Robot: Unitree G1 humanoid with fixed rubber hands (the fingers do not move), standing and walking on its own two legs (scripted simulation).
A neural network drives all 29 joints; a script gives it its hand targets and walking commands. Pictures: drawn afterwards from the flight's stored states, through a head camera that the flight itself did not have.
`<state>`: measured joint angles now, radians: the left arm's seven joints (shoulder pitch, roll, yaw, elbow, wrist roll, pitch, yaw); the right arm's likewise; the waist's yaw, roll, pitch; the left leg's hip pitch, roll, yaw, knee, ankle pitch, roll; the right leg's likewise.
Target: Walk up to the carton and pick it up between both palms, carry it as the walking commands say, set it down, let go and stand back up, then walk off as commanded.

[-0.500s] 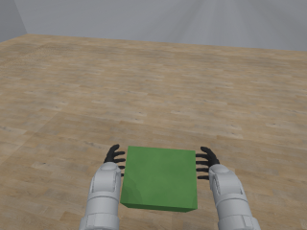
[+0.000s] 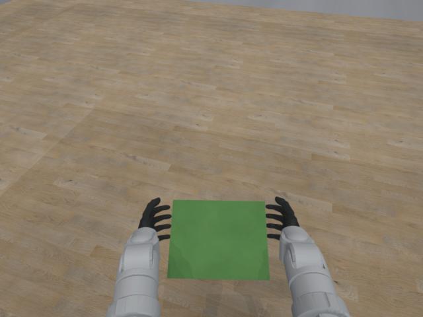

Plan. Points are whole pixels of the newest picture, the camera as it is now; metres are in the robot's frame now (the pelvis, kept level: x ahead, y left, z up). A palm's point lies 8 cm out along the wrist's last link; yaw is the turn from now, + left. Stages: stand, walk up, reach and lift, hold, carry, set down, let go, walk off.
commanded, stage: set down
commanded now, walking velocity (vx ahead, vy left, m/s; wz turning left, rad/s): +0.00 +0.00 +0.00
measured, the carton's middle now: (217, 241) +0.33 +0.06 -0.11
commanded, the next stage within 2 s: none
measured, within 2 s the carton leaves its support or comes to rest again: neither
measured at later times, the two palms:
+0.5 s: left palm (150, 244) +0.29 +0.22 -0.10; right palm (271, 243) +0.34 -0.06 -0.10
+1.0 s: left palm (160, 253) +0.31 +0.21 -0.19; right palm (265, 249) +0.37 -0.06 -0.19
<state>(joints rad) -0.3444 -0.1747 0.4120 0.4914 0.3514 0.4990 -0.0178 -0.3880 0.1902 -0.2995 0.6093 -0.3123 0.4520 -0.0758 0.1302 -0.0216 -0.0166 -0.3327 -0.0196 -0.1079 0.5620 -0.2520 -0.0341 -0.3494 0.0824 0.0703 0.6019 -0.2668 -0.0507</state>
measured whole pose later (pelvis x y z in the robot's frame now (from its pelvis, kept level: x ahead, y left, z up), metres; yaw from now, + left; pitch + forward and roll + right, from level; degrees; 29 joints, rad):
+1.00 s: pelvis -0.04 +0.02 -0.12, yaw +0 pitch +34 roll +1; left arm -0.52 -0.19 0.47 0.54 0.22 0.22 0.12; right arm -0.65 0.12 -0.31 0.74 -0.26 0.20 -0.14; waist 0.10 -0.05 -0.24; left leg -1.41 -0.08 -0.07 1.24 -0.43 -0.03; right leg -1.42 0.11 0.11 1.26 -0.43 0.01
